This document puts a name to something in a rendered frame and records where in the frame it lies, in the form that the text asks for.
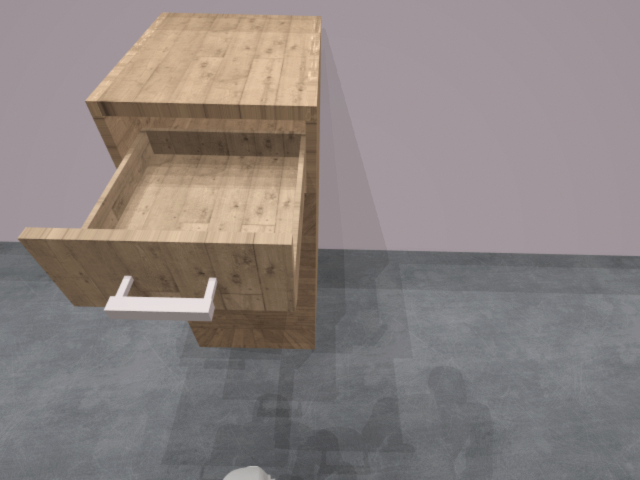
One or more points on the handle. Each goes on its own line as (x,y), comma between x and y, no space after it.
(160,308)

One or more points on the cabinet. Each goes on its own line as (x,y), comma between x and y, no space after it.
(227,72)

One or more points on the drawer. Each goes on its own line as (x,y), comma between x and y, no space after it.
(186,205)

